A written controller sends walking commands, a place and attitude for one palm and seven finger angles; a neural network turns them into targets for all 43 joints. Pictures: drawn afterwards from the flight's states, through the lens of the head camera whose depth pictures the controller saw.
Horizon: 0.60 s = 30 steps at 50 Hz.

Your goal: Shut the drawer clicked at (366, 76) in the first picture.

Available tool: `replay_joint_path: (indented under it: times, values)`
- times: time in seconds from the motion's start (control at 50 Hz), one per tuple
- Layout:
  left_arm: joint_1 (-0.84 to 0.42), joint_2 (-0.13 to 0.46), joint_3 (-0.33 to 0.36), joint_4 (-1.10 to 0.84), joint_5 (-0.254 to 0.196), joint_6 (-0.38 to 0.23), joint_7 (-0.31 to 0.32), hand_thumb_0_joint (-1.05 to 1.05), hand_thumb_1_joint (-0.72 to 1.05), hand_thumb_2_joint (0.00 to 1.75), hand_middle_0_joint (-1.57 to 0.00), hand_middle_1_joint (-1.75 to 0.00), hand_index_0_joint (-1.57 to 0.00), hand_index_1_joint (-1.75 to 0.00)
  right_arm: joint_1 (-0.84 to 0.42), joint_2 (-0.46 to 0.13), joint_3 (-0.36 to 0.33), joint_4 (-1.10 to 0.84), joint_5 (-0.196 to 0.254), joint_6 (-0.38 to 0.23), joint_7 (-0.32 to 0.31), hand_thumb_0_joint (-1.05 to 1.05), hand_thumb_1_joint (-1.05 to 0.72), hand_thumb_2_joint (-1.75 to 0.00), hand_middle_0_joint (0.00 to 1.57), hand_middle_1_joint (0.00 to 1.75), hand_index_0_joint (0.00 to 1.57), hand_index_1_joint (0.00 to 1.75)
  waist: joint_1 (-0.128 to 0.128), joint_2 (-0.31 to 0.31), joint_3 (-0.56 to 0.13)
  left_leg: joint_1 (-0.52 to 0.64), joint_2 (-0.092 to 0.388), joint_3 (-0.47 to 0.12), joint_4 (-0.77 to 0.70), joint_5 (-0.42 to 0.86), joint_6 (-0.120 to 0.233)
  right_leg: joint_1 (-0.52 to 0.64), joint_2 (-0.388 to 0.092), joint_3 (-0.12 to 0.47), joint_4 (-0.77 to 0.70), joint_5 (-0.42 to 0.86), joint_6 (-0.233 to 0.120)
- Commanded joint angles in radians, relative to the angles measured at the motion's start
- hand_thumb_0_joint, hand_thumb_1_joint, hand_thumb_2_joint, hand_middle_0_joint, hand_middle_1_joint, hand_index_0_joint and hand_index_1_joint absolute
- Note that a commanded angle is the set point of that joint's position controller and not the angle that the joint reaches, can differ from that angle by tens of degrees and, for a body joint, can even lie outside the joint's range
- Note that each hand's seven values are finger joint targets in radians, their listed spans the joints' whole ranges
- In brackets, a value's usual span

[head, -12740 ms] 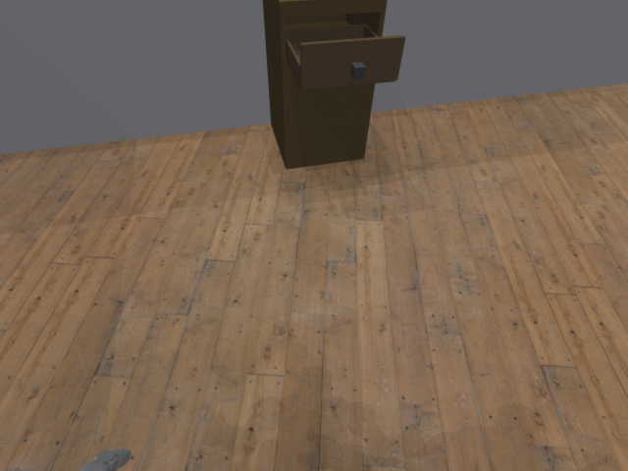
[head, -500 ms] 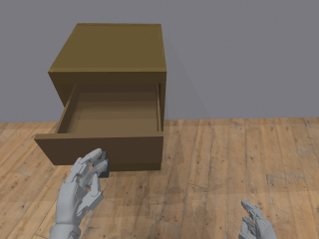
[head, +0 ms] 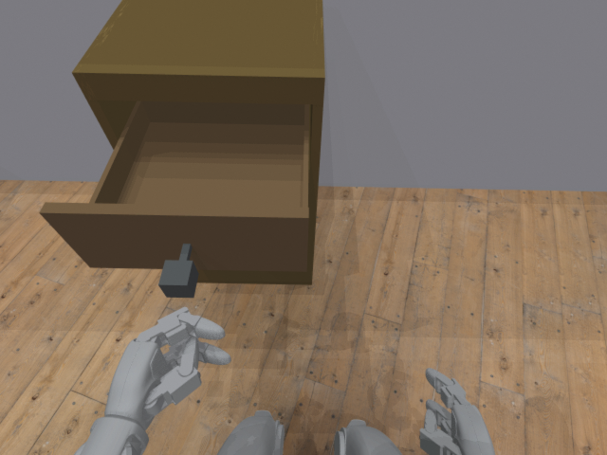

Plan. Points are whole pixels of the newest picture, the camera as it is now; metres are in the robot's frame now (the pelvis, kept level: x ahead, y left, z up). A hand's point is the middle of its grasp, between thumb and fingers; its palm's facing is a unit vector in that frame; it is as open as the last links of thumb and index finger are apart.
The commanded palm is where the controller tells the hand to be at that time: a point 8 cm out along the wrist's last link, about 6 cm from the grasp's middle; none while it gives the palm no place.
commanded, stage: raise the hand and make a fist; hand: left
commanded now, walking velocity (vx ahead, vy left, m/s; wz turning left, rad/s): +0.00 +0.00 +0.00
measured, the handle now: (182, 267) +0.38 +0.22 -0.03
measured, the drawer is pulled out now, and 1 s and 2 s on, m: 0.26 0.26 0.26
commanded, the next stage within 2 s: bring the fist close to the handle in 1.10 s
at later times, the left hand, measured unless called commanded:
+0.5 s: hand (158, 370) +0.20 +0.17 +0.07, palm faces +0.12 -0.99 -0.01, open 3.2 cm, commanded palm +0.17 +0.22 +0.06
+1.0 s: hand (178, 375) +0.20 +0.15 +0.06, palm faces +0.00 -1.00 -0.01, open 3.3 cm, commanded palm +0.18 +0.21 +0.07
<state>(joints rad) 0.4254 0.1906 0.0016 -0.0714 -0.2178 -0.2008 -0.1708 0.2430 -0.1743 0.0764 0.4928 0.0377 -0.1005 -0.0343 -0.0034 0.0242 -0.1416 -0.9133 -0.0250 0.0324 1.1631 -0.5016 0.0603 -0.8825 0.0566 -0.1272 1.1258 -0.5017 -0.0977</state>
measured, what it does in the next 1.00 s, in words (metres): stands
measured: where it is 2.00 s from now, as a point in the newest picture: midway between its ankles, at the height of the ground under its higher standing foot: outside the picture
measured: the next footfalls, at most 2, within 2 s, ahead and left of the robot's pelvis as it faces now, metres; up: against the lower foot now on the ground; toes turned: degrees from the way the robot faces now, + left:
none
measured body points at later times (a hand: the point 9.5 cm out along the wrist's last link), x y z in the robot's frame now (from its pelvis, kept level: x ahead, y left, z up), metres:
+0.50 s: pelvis +0.01 +0.01 +0.00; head +0.06 +0.01 +0.45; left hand +0.19 +0.22 +0.07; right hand +0.23 -0.20 -0.06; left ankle +0.04 +0.08 -0.65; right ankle +0.03 -0.06 -0.65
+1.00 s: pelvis +0.02 +0.02 +0.00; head +0.07 +0.03 +0.45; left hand +0.20 +0.21 +0.06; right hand +0.20 -0.20 -0.06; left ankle +0.04 +0.08 -0.65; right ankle +0.03 -0.06 -0.65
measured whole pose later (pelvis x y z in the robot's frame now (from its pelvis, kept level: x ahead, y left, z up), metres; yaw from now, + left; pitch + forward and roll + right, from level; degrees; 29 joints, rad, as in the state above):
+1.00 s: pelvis +0.02 +0.02 +0.00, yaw +0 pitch +15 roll -3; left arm 0.61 0.17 -0.09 -0.23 -0.12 -0.37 -0.03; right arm 0.26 -0.23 0.02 0.42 0.02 -0.09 -0.01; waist -0.01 0.03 -0.17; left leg -0.90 -0.04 0.04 1.16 -0.53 0.09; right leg -0.86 0.04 -0.12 1.11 -0.52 -0.07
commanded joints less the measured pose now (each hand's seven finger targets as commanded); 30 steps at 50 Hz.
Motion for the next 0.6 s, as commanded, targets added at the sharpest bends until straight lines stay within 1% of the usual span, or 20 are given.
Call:
replay_joint_path:
  times: [0.0,0.04,0.08,0.12,0.14,0.18,0.22,0.24,0.28,0.32,0.34,0.36,0.38,0.4,0.42,0.44,0.46,0.48,0.52,0.58]
  values:
    - [0.15,0.07,0.192,-0.32,-0.031,-0.2,0.159,0.0,0.9,0.9,-1.02,-1.19,-1.02,-1.19,-0.104,-0.11,-0.106,-0.148,-0.009,-0.073,-0.01,0.0,-0.9,-0.9,0.2,0.3,0.2,0.3,0.067,-0.017,-0.249,0.055,0.018,-0.082,-0.16,0.261,-0.035,0.333,-0.054,0.195,-0.195,0.329,0.073]
    - [0.166,0.084,0.171,-0.317,0.007,-0.293,0.17,0.0,0.9,0.9,-1.06,-1.23,-1.06,-1.23,-0.101,-0.114,-0.117,-0.116,-0.02,-0.087,0.004,0.0,-0.9,-0.9,0.2,0.3,0.2,0.3,0.043,-0.005,-0.222,0.033,0.022,-0.085,-0.145,0.278,-0.032,0.278,-0.047,0.186,-0.167,0.343,0.072]
    - [0.153,0.04,0.072,-0.278,0.033,-0.383,0.13,0.0,0.9,0.9,-1.1,-1.27,-1.1,-1.27,-0.099,-0.132,-0.122,-0.097,-0.027,-0.112,0.022,0.0,-0.9,-0.9,0.2,0.3,0.2,0.3,-0.009,0.016,-0.175,0.024,0.025,-0.09,-0.115,0.248,-0.029,0.187,-0.051,0.184,-0.154,0.3,0.08]
    - [0.173,0.001,0.006,-0.227,0.017,-0.418,0.063,0.0,0.9,0.9,-1.14,-1.32,-1.14,-1.32,-0.095,-0.155,-0.126,-0.1,-0.02,-0.131,0.024,0.0,-0.9,-0.9,0.2,0.3,0.2,0.3,-0.042,-0.013,-0.155,0.002,0.024,-0.096,-0.09,0.183,-0.025,0.15,-0.064,0.206,-0.177,0.223,0.094]
    - [0.188,-0.021,-0.027,-0.2,0.016,-0.415,0.03,0.0,0.9,0.9,-1.16,-1.34,-1.16,-1.34,-0.097,-0.163,-0.127,-0.108,-0.012,-0.135,0.021,0.0,-0.9,-0.9,0.2,0.3,0.2,0.3,-0.057,-0.043,-0.129,0.0,0.025,-0.098,-0.084,0.163,-0.019,0.13,-0.068,0.219,-0.198,0.185,0.103]
    - [0.196,0.011,-0.019,-0.222,-0.003,-0.397,-0.013,0.0,0.9,0.9,-1.2,-1.38,-1.2,-1.38,-0.08,-0.183,-0.136,-0.132,-0.002,-0.141,0.009,0.0,-0.9,-0.9,0.2,0.3,0.2,0.3,-0.044,-0.053,-0.174,0.011,0.021,-0.097,-0.095,0.133,-0.016,0.148,-0.072,0.224,-0.219,0.101,0.096]
    - [0.188,0.08,0.045,-0.268,-0.01,-0.363,-0.008,0.0,0.9,0.9,-1.24,-1.43,-1.24,-1.43,-0.075,-0.189,-0.139,-0.153,0.002,-0.134,-0.005,0.0,-0.9,-0.9,0.2,0.3,0.2,0.3,-0.021,-0.057,-0.228,0.027,0.02,-0.09,-0.11,0.132,-0.012,0.187,-0.071,0.225,-0.229,0.061,0.088]
    - [0.173,0.131,0.102,-0.287,-0.004,-0.352,0.015,0.0,0.9,0.9,-1.26,-1.45,-1.26,-1.45,-0.08,-0.187,-0.14,-0.149,-0.001,-0.124,-0.011,0.0,-0.9,-0.9,0.2,0.3,0.2,0.3,-0.004,-0.034,-0.239,0.039,0.02,-0.086,-0.116,0.145,-0.013,0.195,-0.063,0.213,-0.219,0.066,0.08]
    - [0.178,0.12,0.121,-0.357,0.0,-0.342,0.065,0.0,0.9,0.9,-1.3,-1.49,-1.3,-1.49,-0.077,-0.167,-0.138,-0.171,-0.005,-0.109,-0.013,0.0,-0.9,-0.9,0.2,0.3,0.2,0.3,0.022,0.002,-0.285,0.086,0.019,-0.083,-0.145,0.191,-0.014,0.224,-0.052,0.176,-0.188,0.126,0.068]
    - [0.202,0.076,0.11,-0.381,0.006,-0.343,0.118,0.0,0.9,0.9,-1.34,-1.53,-1.34,-1.53,-0.077,-0.15,-0.135,-0.178,-0.01,-0.1,-0.006,0.0,-0.9,-0.9,0.2,0.3,0.2,0.3,0.037,0.04,-0.286,0.135,0.017,-0.083,-0.166,0.241,-0.022,0.215,-0.04,0.133,-0.163,0.194,0.059]
    - [0.203,0.066,0.103,-0.367,0.013,-0.335,0.139,0.0,0.9,0.9,-1.36,-1.56,-1.36,-1.56,-0.075,-0.151,-0.132,-0.176,-0.012,-0.091,-0.002,0.0,-0.9,-0.9,0.2,0.3,0.2,0.3,0.027,0.027,-0.276,0.146,0.021,-0.093,-0.171,0.254,-0.022,0.194,-0.031,0.116,-0.157,0.206,0.059]
    - [0.202,0.017,0.061,-0.345,0.014,-0.33,0.145,0.0,0.9,0.9,-1.38,-1.58,-1.38,-1.58,-0.078,-0.149,-0.128,-0.176,-0.015,-0.089,0.004,0.0,-0.9,-0.9,0.2,0.3,0.2,0.3,0.01,0.014,-0.241,0.146,0.021,-0.091,-0.166,0.25,-0.022,0.177,-0.032,0.112,-0.164,0.215,0.063]
    - [0.193,0.018,0.055,-0.323,0.017,-0.325,0.146,0.0,0.9,0.9,-1.4,-1.6,-1.4,-1.6,-0.076,-0.155,-0.128,-0.173,-0.013,-0.084,0.007,0.0,-0.9,-0.9,0.2,0.3,0.2,0.3,-0.001,-0.01,-0.218,0.138,0.025,-0.098,-0.167,0.237,-0.024,0.163,-0.031,0.107,-0.168,0.209,0.066]
    - [0.205,-0.002,0.023,-0.305,0.022,-0.315,0.136,0.0,0.9,0.9,-1.4,-1.6,-1.4,-1.6,-0.079,-0.161,-0.124,-0.179,-0.013,-0.081,0.01,0.0,-0.9,-0.9,0.2,0.3,0.2,0.3,-0.009,-0.005,-0.191,0.133,0.025,-0.1,-0.168,0.219,-0.024,0.147,-0.03,0.107,-0.174,0.194,0.067]
    - [0.202,-0.011,-0.007,-0.29,0.028,-0.303,0.122,0.0,0.9,0.9,-1.4,-1.6,-1.4,-1.6,-0.078,-0.167,-0.121,-0.184,-0.013,-0.078,0.012,0.0,-0.9,-0.9,0.2,0.3,0.2,0.3,-0.022,-0.029,-0.172,0.122,0.026,-0.104,-0.168,0.201,-0.022,0.143,-0.033,0.11,-0.183,0.182,0.07]
    - [0.203,-0.016,-0.039,-0.279,0.041,-0.29,0.102,0.0,0.9,0.9,-1.4,-1.6,-1.4,-1.6,-0.085,-0.173,-0.117,-0.192,-0.012,-0.075,0.012,0.0,-0.9,-0.9,0.2,0.3,0.2,0.3,-0.029,-0.02,-0.152,0.122,0.026,-0.104,-0.167,0.198,-0.017,0.135,-0.035,0.115,-0.189,0.181,0.071]
    - [0.215,-0.012,-0.047,-0.264,0.044,-0.273,0.083,0.0,0.9,0.9,-1.4,-1.6,-1.4,-1.6,-0.075,-0.175,-0.117,-0.196,-0.011,-0.07,0.011,0.0,-0.9,-0.9,0.2,0.3,0.2,0.3,-0.031,-0.045,-0.149,0.117,0.027,-0.107,-0.172,0.186,-0.017,0.142,-0.037,0.116,-0.196,0.174,0.072]
    - [0.213,0.006,-0.05,-0.264,0.051,-0.257,0.066,0.0,0.9,0.9,-1.4,-1.6,-1.4,-1.6,-0.077,-0.181,-0.115,-0.206,-0.006,-0.066,0.009,0.0,-0.9,-0.9,0.2,0.3,0.2,0.3,-0.03,-0.039,-0.126,0.111,0.026,-0.107,-0.178,0.167,-0.018,0.139,-0.038,0.121,-0.207,0.153,0.072]
    - [0.19,0.024,-0.059,-0.309,0.058,-0.24,0.049,0.0,0.9,0.9,-1.4,-1.6,-1.4,-1.6,-0.071,-0.183,-0.11,-0.229,-0.006,-0.063,0.006,0.0,-0.9,-0.9,0.2,0.3,0.2,0.3,-0.027,-0.023,-0.139,0.129,0.025,-0.113,-0.19,0.156,-0.017,0.145,-0.039,0.116,-0.211,0.134,0.067]
    - [0.187,0.065,0.013,-0.372,0.051,-0.242,0.085,0.0,0.9,0.9,-1.4,-1.6,-1.4,-1.6,-0.073,-0.17,-0.107,-0.237,-0.011,-0.056,0.002,0.0,-0.9,-0.9,0.2,0.3,0.2,0.3,0.004,0.003,-0.181,0.158,0.023,-0.111,-0.201,0.182,-0.021,0.168,-0.034,0.106,-0.199,0.143,0.058]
